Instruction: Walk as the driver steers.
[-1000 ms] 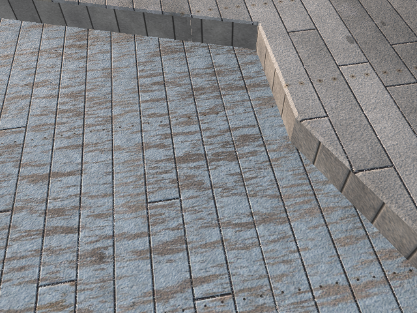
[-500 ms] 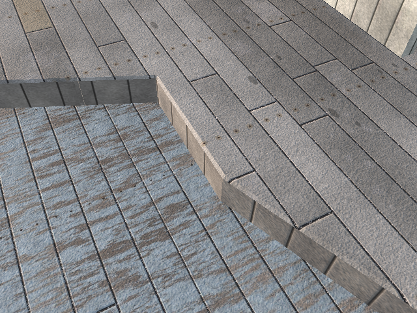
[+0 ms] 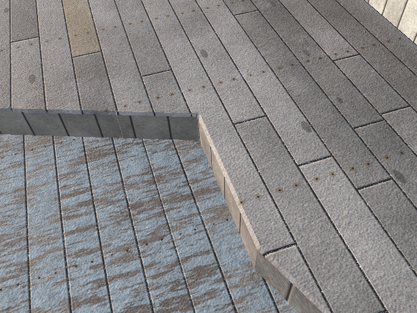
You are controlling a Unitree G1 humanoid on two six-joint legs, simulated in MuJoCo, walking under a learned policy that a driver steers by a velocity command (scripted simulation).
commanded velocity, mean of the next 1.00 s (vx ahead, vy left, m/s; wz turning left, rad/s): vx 0.50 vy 0.00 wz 0.49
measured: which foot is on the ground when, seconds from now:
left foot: up 0.00-0.26, down 0.28-0.78, up 0.80-1.00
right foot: down 0.00-0.30, up 0.32-0.74, down 0.76-1.00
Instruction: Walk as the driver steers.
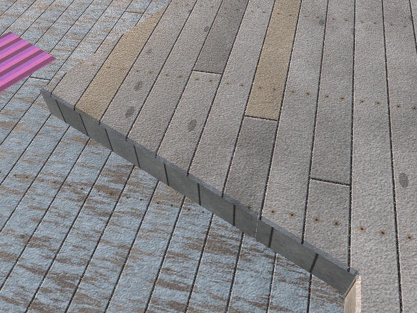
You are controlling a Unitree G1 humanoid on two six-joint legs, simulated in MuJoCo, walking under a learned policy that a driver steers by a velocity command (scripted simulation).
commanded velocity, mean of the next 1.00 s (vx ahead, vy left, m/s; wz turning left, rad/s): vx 0.25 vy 0.00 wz -0.34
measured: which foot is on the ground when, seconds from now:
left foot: up 0.00-0.20, down 0.22-0.68, up 0.70-1.00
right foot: down 0.00-0.22, up 0.24-0.66, down 0.68-1.00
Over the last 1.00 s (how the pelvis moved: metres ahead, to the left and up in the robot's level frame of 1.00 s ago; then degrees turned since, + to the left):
0.55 0.14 0.00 31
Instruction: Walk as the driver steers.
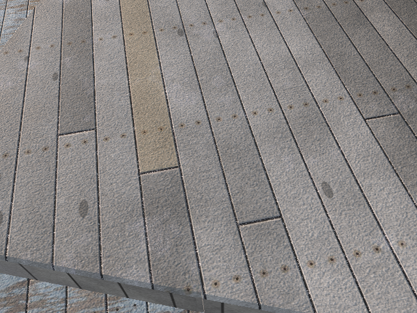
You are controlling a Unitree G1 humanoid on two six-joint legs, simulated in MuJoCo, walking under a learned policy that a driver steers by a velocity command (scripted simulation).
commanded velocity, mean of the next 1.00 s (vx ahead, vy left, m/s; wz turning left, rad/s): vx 0.01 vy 0.00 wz -0.25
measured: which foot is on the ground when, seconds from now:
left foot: up 0.00-0.16, down 0.18-1.00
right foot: down 0.00-0.18, up 0.20-0.52, down 0.54-1.00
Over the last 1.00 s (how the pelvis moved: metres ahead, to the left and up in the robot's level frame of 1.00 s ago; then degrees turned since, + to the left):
0.32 0.03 -0.01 -25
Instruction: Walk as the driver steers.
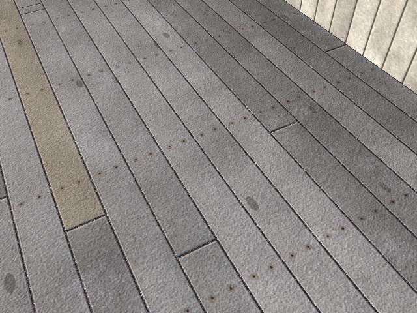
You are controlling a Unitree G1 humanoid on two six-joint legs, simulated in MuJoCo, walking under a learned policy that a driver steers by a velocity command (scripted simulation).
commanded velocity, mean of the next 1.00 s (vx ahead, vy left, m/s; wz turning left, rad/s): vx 0.24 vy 0.00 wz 0.10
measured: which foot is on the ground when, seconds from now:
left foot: down 0.00-0.82, up 0.84-1.00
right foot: down 0.00-0.56, up 0.58-0.80, down 0.82-1.00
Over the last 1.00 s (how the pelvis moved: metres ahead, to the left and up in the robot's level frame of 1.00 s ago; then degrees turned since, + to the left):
0.01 0.02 0.00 -14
